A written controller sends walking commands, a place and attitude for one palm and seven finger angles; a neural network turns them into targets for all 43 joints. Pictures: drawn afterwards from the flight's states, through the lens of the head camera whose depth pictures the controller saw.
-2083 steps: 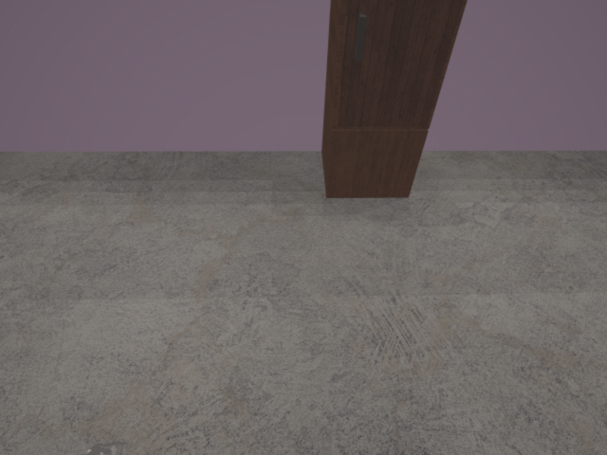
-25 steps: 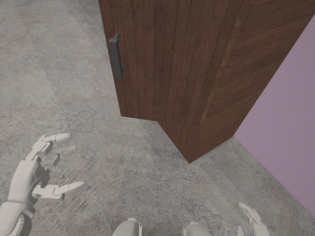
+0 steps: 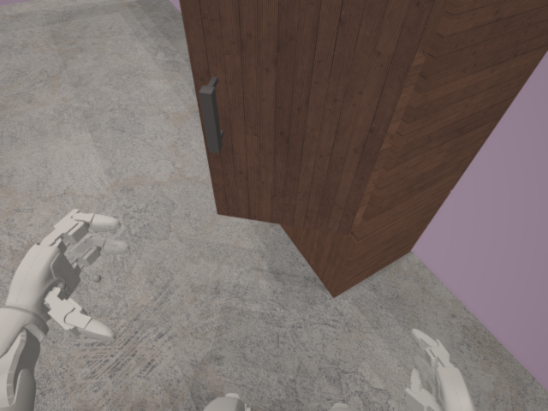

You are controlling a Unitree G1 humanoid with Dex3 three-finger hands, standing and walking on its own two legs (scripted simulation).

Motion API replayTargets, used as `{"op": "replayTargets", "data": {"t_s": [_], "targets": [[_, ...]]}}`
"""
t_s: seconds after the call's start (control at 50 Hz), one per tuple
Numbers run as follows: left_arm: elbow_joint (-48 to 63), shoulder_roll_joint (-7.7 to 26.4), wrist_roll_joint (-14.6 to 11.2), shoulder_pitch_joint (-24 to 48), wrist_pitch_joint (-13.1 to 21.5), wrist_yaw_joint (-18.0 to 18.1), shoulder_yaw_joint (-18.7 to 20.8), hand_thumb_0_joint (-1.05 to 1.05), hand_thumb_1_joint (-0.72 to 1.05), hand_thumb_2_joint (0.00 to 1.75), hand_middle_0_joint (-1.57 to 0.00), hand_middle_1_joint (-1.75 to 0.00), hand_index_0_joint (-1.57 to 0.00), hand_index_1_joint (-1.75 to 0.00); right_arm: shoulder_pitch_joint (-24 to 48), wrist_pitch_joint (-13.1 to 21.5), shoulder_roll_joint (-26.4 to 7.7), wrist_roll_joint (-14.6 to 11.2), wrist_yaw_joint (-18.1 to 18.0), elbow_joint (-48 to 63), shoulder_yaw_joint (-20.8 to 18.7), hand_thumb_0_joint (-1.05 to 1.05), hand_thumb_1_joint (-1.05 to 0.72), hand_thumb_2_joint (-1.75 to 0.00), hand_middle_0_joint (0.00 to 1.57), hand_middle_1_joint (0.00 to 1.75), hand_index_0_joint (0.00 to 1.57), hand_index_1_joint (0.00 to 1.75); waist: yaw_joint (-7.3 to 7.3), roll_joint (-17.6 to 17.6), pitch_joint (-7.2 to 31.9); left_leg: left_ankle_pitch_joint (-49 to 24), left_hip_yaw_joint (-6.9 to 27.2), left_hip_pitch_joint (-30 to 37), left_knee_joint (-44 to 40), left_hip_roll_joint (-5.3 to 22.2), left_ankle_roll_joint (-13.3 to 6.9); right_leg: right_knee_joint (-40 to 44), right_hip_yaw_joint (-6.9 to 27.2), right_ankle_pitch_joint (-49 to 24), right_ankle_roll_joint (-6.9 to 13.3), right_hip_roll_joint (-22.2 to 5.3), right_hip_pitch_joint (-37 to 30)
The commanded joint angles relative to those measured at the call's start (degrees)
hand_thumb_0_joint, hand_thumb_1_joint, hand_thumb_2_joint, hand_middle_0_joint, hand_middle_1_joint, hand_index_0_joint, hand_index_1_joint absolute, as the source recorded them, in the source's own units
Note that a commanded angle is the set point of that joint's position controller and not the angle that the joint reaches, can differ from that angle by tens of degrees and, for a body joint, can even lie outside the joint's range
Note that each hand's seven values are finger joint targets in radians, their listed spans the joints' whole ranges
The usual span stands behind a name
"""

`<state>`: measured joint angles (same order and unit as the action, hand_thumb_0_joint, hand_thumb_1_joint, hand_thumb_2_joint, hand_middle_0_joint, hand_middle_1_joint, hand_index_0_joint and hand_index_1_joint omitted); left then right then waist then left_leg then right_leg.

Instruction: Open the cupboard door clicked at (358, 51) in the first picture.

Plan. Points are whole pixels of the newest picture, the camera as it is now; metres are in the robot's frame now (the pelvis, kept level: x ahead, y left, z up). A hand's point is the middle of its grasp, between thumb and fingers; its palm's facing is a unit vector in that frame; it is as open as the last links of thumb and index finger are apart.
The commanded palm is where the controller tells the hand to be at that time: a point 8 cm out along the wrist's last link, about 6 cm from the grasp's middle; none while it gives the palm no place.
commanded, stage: raise the hand with hooked fingers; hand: left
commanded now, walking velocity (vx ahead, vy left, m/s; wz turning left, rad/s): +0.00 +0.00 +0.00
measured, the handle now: (214, 116) +0.61 +0.17 +0.07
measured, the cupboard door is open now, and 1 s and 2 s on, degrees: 49 49 49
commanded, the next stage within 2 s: move the hooked fingers beside the handle in 0.68 s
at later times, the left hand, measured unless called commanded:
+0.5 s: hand (102, 253) +0.29 +0.25 +0.09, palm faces -0.06 -1.00 -0.03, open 14.0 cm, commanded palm +0.26 +0.30 +0.09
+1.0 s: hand (112, 236) +0.32 +0.25 +0.09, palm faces -0.09 -1.00 -0.02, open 14.0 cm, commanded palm +0.31 +0.30 +0.09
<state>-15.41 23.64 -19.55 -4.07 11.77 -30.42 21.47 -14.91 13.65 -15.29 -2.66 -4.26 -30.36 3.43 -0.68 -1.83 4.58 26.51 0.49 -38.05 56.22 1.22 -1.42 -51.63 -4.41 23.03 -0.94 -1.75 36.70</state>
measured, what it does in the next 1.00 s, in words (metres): stands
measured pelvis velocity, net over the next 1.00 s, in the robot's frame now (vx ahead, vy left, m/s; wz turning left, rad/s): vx -0.01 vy -0.01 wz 0.00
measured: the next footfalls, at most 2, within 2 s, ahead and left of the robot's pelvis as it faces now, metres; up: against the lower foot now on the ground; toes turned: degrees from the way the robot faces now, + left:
none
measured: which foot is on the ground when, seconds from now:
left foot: down 0.00-1.00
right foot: down 0.00-1.00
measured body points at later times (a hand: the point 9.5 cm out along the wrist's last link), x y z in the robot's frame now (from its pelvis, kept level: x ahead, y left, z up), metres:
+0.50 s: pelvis +0.00 -0.01 +0.01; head +0.04 -0.01 +0.46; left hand +0.29 +0.31 +0.09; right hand +0.14 -0.28 -0.07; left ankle +0.02 +0.10 -0.69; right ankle +0.03 -0.14 -0.69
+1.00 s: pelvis -0.01 -0.01 +0.00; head +0.04 -0.01 +0.45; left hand +0.32 +0.31 +0.09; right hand +0.14 -0.27 -0.08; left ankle +0.02 +0.10 -0.69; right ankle +0.03 -0.14 -0.69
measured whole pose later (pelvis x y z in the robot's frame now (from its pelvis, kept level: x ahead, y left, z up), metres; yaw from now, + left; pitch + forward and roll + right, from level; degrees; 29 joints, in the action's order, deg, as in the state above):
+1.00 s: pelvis -0.01 -0.01 +0.00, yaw +0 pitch +9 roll -2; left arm -34.1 26.4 -18.8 14.2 14.5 -34.6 23.6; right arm -16.2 11.9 -16.7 -2.9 -5.8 -32.4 3.2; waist 0.2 -1.0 2.9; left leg 24.5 0.6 -38.1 54.0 1.5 -0.4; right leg -50.7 -4.4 21.8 0.1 -1.4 37.4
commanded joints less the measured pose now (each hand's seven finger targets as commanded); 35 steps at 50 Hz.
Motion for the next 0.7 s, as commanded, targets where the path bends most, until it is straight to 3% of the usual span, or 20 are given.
{"op": "replayTargets", "data": {"t_s": [0.0, 0.02, 0.12, 0.16, 0.22, 0.28, 0.34, 0.38, 0.4, 0.42, 0.48, 0.54, 0.62, 0.64, 0.68], "targets": [[11.75, 16.08, -3.16, 14.7, 5.38, -1.05, 9.11, 0.0, -0.5, 0.3, -0.3, -1.2, -0.3, -1.2, 0.86, 3.28, -9.19, 0.09, -1.53, 7.32, -4.17, 0.0, -0.9, -0.9, 0.2, 0.3, 0.2, 0.3, 0.92, -3.14, 14.65, -15.81, 2.23, 9.94, -11.28, -0.99, 0.78, 6.88, 0.73, -9.59, 2.77, 3.58, -6.91], [10.52, 17.2, -3.3, 15.43, 5.5, -1.35, 9.75, 0.0, -0.5, 0.3, -0.3, -1.2, -0.3, -1.2, 0.66, 3.2, -9.44, 0.26, -1.46, 7.11, -3.97, 0.0, -0.9, -0.9, 0.2, 0.3, 0.2, 0.3, 0.66, -3.35, 14.26, -16.32, 2.11, 9.39, -10.97, -1.08, 0.83, 6.76, 0.85, -10.05, 3.11, 3.89, -7.6], [3.26, 16.54, -3.36, 17.52, 3.72, -3.78, 8.67, 0.0, -0.5, 0.3, -0.3, -1.2, -0.3, -1.2, 0.46, 2.47, -9.76, -0.19, -1.57, 6.53, -4.02, 0.0, -0.9, -0.9, 0.2, 0.3, 0.2, 0.3, 1.16, -3.87, 11.11, -15.29, 1.32, 8.24, -11.7, -1.13, 0.56, 8.31, 1.45, -9.87, 3.02, 3.49, -7.44], [1.49, 17.98, -3.04, 19.01, 2.63, -4.72, 9.2, 0.0, -0.5, 0.3, -0.3, -1.2, -0.3, -1.2, 0.14, 2.06, -9.88, -0.36, -1.6, 6.41, -4.14, 0.0, -0.9, -0.9, 0.2, 0.3, 0.2, 0.3, 1.22, -4.1, 11.88, -15.49, 1.0, 8.53, -12.19, -1.21, 0.47, 8.85, 1.66, -10.54, 2.76, 3.12, -8.08], [0.65, 16.44, -3.66, 16.65, 2.24, -6.01, 8.39, 0.0, -0.5, 0.3, -0.3, -1.2, -0.3, -1.2, -0.29, 2.17, -10.04, -0.21, -1.19, 7.41, -4.4, 0.0, -0.9, -0.9, 0.2, 0.3, 0.2, 0.3, 0.52, -1.45, 12.84, -17.65, 0.95, 8.23, -11.88, -1.39, 0.29, 8.75, 1.93, -12.65, 2.92, 3.21, -9.6], [1.76, 17.32, -3.95, 16.12, 3.49, -5.6, 9.7, 0.0, -0.5, 0.3, -0.3, -1.2, -0.3, -1.2, -0.59, 1.92, -9.92, -0.1, -0.68, 7.68, -4.76, 0.0, -0.9, -0.9, 0.2, 0.3, 0.2, 0.3, 0.41, -1.05, 13.99, -17.97, 0.4, 8.34, -11.84, -1.36, 0.23, 8.94, 2.28, -13.31, 2.56, 3.07, -9.72], [2.4, 19.05, -3.93, 18.04, 5.13, -4.51, 11.18, 0.0, -0.5, 0.3, -0.3, -1.2, -0.3, -1.2, -0.64, 1.7, -9.87, 0.16, -0.52, 7.77, -4.65, 0.0, -0.9, -0.9, 0.2, 0.3, 0.2, 0.3, 0.37, -1.36, 13.13, -16.66, 0.33, 7.63, -12.15, -1.35, 0.32, 8.84, 2.43, -11.5, 2.78, 3.22, -9.77], [1.12, 17.66, -3.8, 17.84, 5.75, -3.83, 10.51, 0.0, -0.5, 0.3, -0.3, -1.2, -0.3, -1.2, -0.63, 1.47, -9.62, -0.06, -0.62, 7.73, -4.71, 0.0, -0.9, -0.9, 0.2, 0.3, 0.2, 0.3, 0.86, -1.38, 10.85, -13.85, 0.08, 6.93, -12.49, -1.37, 0.29, 9.66, 2.7, -8.47, 2.55, 3.04, -8.28], [1.96, 17.84, -3.72, 18.56, 6.15, -3.5, 10.61, 0.0, -0.5, 0.3, -0.3, -1.2, -0.3, -1.2, -0.44, 1.54, -9.63, -0.06, -0.66, 7.67, -4.72, 0.0, -0.9, -0.9, 0.2, 0.3, 0.2, 0.3, 0.66, -2.8, 11.55, -12.8, 0.01, 7.02, -12.63, -1.48, 0.29, 9.86, 3.0, -7.2, 2.53, 2.82, -8.43], [1.8, 18.75, -3.73, 18.99, 6.18, -3.48, 11.1, 0.0, -0.5, 0.3, -0.3, -1.2, -0.3, -1.2, -0.62, 1.43, -9.75, 0.16, -0.75, 7.9, -4.64, 0.0, -0.9, -0.9, 0.2, 0.3, 0.2, 0.3, 0.79, -1.51, 11.01, -13.02, -0.08, 6.55, -12.25, -1.37, 0.13, 9.86, 3.38, -7.09, 2.72, 3.09, -8.96], [2.49, 17.96, -3.03, 18.61, 6.33, -3.78, 9.86, 0.0, -0.5, 0.3, -0.3, -1.2, -0.3, -1.2, -0.4, 1.47, -9.45, -0.07, -0.87, 7.88, -4.6, 0.0, -0.9, -0.9, 0.2, 0.3, 0.2, 0.3, 0.7, -4.64, 13.06, -12.64, -0.11, 7.72, -12.75, -1.48, 0.1, 10.04, 3.57, -7.04, 2.58, 2.68, -9.45], [4.08, 18.28, -3.14, 19.1, 6.47, -4.2, 9.65, 0.0, -0.5, 0.3, -0.3, -1.2, -0.3, -1.2, -0.52, 1.59, -9.49, -0.07, -1.07, 7.88, -4.59, 0.0, -0.9, -0.9, 0.2, 0.3, 0.2, 0.3, 1.08, -3.62, 14.33, -13.58, 0.05, 8.62, -12.41, -1.33, -0.06, 9.9, 3.63, -8.29, 2.49, 3.0, -9.93], [2.11, 18.06, -3.69, 19.53, 6.18, -4.34, 9.7, 0.0, -0.5, 0.3, -0.3, -1.2, -0.3, -1.2, -0.28, 1.73, -9.71, -0.13, -1.36, 7.52, -4.32, 0.0, -0.9, -0.9, 0.2, 0.3, 0.2, 0.3, 1.33, -1.9, 10.85, -11.73, 0.49, 7.3, -12.75, -1.25, 0.03, 10.33, 3.27, -6.1, 2.65, 3.27, -8.67], [1.67, 18.01, -3.5, 19.74, 6.03, -4.42, 9.67, 0.0, -0.5, 0.3, -0.3, -1.2, -0.3, -1.2, -0.17, 1.68, -9.63, -0.22, -1.38, 7.39, -4.3, 0.0, -0.9, -0.9, 0.2, 0.3, 0.2, 0.3, 1.22, -3.29, 11.07, -11.68, 0.43, 7.51, -12.97, -1.27, 0.11, 10.23, 3.21, -6.34, 2.61, 3.08, -8.4], [0.22, 17.39, -3.59, 19.17, 5.65, -4.46, 9.48, 0.0, -0.5, 0.3, -0.3, -1.2, -0.3, -1.2, -0.32, 1.66, -9.59, -0.3, -1.45, 7.39, -4.34, 0.0, -0.9, -0.9, 0.2, 0.3, 0.2, 0.3, 1.42, -1.42, 10.72, -10.87, 0.4, 7.19, -13.12, -1.27, 0.07, 10.55, 3.07, -5.68, 2.31, 2.96, -7.96]]}}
